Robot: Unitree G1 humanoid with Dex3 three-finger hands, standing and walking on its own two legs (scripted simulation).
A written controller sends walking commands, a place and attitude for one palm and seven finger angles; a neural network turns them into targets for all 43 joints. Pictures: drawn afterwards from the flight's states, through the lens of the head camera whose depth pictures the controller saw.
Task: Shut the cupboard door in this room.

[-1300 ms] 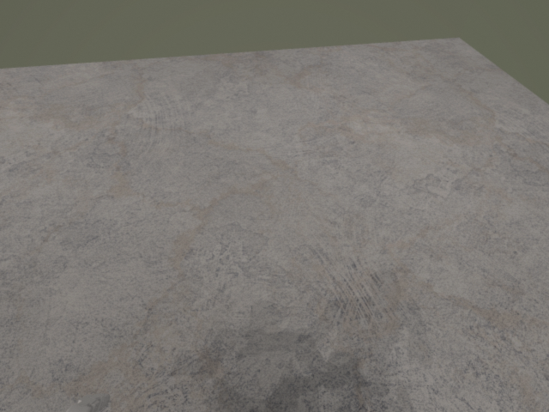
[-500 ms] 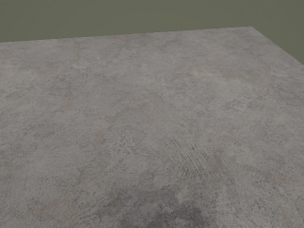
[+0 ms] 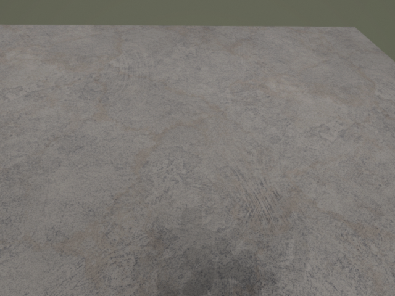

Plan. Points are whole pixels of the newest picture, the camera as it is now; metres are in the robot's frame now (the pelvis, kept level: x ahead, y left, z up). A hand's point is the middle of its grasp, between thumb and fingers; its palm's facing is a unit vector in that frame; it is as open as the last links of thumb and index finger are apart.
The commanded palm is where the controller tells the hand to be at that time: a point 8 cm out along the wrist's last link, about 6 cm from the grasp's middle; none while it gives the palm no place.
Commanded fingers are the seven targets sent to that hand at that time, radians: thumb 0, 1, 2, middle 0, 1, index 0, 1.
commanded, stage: turn or walk to find it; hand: left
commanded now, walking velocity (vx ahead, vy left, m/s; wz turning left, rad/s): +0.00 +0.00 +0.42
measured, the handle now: out of the picture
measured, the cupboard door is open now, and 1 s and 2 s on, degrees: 82 82 82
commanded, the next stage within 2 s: none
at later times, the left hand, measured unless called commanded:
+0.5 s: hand out of the picture -0.03 +0.17 -0.15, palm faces +0.25 -0.93 -0.27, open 7.4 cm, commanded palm none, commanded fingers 0.00 0.90 0.90 -0.20 -0.30 -0.20 -0.30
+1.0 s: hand out of the picture -0.07 +0.20 -0.15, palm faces +0.47 -0.84 -0.27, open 7.4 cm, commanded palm none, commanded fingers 0.00 0.90 0.90 -0.20 -0.30 -0.20 -0.30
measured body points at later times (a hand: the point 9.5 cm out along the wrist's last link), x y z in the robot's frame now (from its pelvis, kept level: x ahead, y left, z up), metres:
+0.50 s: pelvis -0.04 -0.03 +0.01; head -0.01 -0.04 +0.46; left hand -0.04 +0.22 -0.13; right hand +0.08 -0.29 -0.13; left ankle -0.08 +0.10 -0.66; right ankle -0.03 -0.15 -0.73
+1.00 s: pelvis -0.05 -0.02 +0.01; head -0.02 -0.02 +0.45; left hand -0.09 +0.25 -0.13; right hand +0.12 -0.21 -0.15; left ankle -0.10 +0.10 -0.73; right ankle +0.00 -0.13 -0.72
